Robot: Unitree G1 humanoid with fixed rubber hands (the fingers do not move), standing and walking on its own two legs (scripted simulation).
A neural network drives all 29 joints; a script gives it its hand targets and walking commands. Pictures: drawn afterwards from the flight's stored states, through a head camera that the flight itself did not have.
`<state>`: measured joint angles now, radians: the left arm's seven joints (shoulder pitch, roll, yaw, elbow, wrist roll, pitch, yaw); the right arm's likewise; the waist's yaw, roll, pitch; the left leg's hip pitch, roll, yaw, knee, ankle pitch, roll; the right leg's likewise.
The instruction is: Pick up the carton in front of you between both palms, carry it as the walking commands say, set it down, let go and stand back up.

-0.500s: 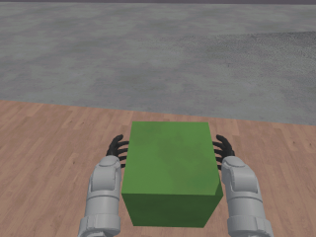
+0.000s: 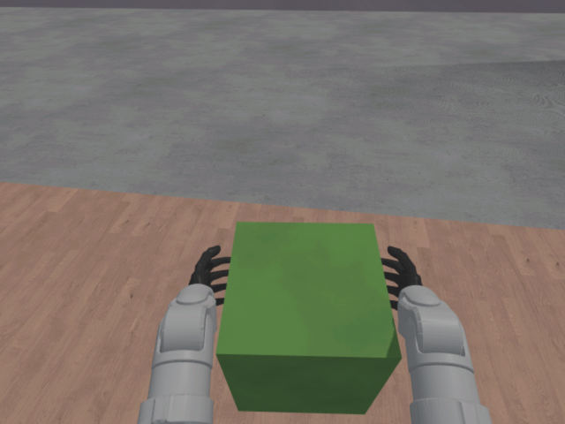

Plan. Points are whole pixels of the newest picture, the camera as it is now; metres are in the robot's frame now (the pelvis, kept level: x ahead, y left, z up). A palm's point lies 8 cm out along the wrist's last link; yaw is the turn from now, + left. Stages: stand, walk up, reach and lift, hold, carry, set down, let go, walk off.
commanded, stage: carry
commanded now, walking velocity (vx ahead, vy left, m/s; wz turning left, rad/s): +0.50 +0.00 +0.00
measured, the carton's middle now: (302, 321) +0.28 +0.00 -0.02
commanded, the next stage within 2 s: none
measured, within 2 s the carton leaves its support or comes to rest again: neither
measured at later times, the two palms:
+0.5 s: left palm (202, 218) +0.43 +0.17 +0.06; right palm (371, 210) +0.45 -0.12 +0.07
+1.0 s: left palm (240, 139) +0.73 +0.14 +0.05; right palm (360, 132) +0.76 -0.16 +0.05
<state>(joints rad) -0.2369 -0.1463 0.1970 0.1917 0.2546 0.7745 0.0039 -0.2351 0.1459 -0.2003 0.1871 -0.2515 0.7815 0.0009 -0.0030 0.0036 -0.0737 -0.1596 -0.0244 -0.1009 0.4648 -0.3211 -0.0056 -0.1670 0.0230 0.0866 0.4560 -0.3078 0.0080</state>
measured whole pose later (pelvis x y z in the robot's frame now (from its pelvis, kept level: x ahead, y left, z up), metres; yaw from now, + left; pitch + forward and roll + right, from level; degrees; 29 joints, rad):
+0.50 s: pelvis +0.18 +0.01 -0.02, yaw -1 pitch +6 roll +2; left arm -0.11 -0.13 0.10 -0.40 0.10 1.19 0.11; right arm -0.15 0.13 -0.09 -0.35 -0.09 1.18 -0.09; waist 0.03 -0.05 -0.11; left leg -0.37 -0.01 0.20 0.56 -0.27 0.05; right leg -0.16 -0.10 -0.09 0.63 -0.47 0.03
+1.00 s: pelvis +0.49 -0.03 -0.01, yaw +4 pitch +4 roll +0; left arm -0.12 -0.13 0.09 -0.29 0.11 1.17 0.09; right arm -0.12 0.13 -0.10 -0.30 -0.11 1.19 -0.08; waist 0.03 0.01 -0.04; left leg -0.42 0.08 0.05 1.17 -0.32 0.02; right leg -0.35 0.00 -0.27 0.44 -0.18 -0.11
